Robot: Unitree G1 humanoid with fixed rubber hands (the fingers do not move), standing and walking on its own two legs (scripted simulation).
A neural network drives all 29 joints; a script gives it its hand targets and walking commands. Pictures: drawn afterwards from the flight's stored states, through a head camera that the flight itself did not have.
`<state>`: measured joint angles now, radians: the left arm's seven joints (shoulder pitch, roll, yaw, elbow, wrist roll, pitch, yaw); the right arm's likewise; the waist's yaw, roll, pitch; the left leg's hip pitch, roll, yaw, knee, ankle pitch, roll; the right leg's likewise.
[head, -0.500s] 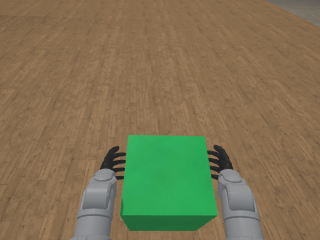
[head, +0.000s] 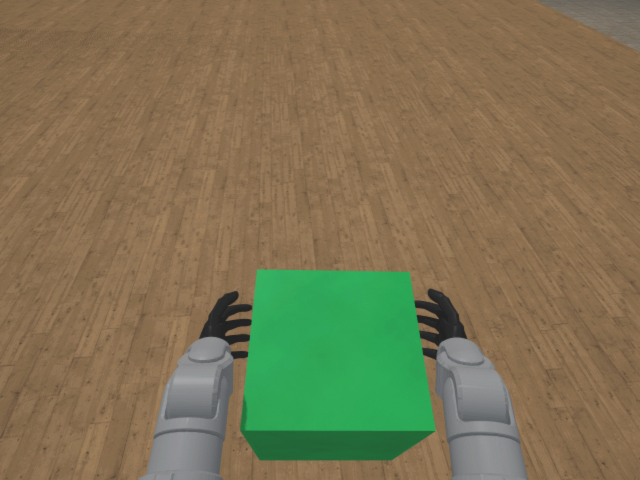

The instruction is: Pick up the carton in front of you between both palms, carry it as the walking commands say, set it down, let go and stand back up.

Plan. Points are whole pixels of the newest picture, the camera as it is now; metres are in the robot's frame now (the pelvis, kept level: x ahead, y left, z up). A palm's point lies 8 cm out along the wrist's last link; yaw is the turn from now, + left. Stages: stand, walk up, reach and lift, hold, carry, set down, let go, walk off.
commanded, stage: carry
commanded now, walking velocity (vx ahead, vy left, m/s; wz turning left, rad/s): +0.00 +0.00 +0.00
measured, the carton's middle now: (329, 372) +0.30 +0.00 -0.06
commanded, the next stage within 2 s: hold in 0.26 s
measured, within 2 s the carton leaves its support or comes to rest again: neither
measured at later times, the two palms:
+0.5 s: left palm (253, 338) +0.29 +0.10 +0.04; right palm (499, 385) +0.24 -0.19 +0.04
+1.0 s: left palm (254, 344) +0.35 +0.12 -0.07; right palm (444, 384) +0.29 -0.17 -0.06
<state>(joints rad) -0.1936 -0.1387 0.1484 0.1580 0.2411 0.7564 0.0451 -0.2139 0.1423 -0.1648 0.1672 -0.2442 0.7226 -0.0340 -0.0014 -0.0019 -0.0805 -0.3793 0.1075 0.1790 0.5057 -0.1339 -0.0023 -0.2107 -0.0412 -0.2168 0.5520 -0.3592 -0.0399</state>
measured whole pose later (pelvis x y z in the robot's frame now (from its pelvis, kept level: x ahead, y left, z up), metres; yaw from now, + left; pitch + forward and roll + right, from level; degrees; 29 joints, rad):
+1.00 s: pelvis -0.03 +0.08 -0.03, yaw -17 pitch +12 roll -1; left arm -0.56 -0.21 0.47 0.55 0.42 0.34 0.07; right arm -0.63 0.17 -0.53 0.62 -0.45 0.29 0.04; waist 0.02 -0.02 0.08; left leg -0.73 -0.04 -0.05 0.75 -0.23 0.01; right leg -0.66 0.04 0.14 0.77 -0.32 0.04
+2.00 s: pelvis -0.07 +0.08 -0.28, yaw -21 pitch +46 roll -4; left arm -1.08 0.15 0.41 0.75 0.21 0.30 0.00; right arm -1.09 0.12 -0.46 0.71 -0.17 0.21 -0.25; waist 0.10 -0.10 -0.07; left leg -2.10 -0.07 -0.12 1.74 -0.45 -0.06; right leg -2.01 0.18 0.08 1.76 -0.56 0.10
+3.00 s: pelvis -0.09 +0.08 -0.37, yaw -24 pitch +40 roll -2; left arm -1.39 0.37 0.40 1.01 0.15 0.24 -0.10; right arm -1.43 -0.04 -0.35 0.96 -0.08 0.18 -0.20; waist 0.16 -0.12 0.27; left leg -2.28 0.00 -0.07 2.08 -0.51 -0.03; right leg -2.22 0.25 0.07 2.10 -0.59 0.12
